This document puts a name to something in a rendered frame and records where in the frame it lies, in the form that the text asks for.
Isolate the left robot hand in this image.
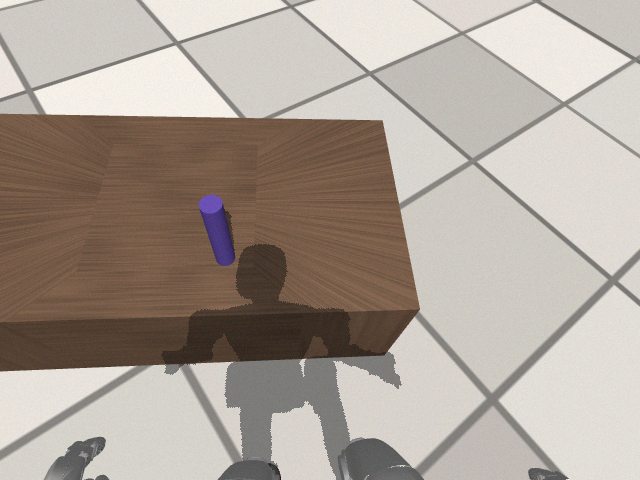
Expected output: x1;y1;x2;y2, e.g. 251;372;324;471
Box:
44;437;109;480

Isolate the can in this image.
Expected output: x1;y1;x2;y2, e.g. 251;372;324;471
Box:
199;195;235;266

